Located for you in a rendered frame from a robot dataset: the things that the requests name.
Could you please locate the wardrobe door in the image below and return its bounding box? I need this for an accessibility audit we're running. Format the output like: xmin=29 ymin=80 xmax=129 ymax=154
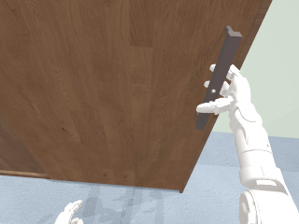
xmin=0 ymin=0 xmax=263 ymax=190
xmin=0 ymin=115 xmax=46 ymax=174

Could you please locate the robot right hand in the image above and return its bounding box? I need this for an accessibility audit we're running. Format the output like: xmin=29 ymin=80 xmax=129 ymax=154
xmin=196 ymin=64 xmax=251 ymax=115

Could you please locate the robot left hand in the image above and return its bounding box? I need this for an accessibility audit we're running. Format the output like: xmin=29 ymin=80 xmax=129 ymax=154
xmin=54 ymin=200 xmax=83 ymax=224

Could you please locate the robot right upper arm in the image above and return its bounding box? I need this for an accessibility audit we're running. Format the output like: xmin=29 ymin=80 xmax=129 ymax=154
xmin=238 ymin=189 xmax=299 ymax=224

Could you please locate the right robot forearm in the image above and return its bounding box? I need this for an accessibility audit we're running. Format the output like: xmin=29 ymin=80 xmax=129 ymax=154
xmin=229 ymin=102 xmax=299 ymax=220

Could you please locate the handle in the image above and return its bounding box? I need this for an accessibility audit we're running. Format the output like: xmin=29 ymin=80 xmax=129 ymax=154
xmin=195 ymin=25 xmax=243 ymax=131

